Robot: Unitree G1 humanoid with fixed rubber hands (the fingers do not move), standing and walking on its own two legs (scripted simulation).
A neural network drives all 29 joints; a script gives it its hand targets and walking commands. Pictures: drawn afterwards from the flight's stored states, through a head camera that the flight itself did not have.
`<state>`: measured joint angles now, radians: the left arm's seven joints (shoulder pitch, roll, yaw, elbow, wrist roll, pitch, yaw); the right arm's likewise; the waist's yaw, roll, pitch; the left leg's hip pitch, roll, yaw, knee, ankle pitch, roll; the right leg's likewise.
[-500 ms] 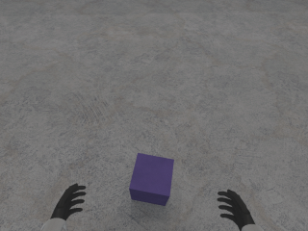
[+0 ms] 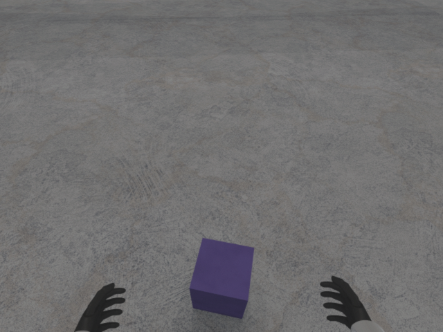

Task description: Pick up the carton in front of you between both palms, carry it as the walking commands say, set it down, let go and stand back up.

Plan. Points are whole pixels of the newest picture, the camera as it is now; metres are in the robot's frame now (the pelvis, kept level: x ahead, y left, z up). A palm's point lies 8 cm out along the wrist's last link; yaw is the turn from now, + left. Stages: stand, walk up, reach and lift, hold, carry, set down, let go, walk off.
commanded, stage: stand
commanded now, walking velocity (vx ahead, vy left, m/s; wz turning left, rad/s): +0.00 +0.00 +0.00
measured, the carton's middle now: (222, 278) +0.45 -0.02 -0.65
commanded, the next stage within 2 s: none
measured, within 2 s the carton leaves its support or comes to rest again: neither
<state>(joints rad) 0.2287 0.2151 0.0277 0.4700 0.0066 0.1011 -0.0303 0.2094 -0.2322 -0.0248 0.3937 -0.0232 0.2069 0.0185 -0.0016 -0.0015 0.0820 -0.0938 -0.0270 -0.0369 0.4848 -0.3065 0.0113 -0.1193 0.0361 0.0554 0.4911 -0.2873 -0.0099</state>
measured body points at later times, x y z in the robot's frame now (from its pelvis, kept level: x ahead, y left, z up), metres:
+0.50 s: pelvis +0.02 -0.01 +0.00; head +0.03 -0.02 +0.45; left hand +0.15 +0.29 -0.09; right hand +0.17 -0.29 -0.10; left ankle -0.02 +0.11 -0.74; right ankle -0.01 -0.11 -0.74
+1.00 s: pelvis +0.01 -0.01 +0.01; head +0.01 -0.01 +0.46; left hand +0.12 +0.30 -0.10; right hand +0.14 -0.30 -0.10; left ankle -0.02 +0.11 -0.74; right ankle -0.01 -0.11 -0.74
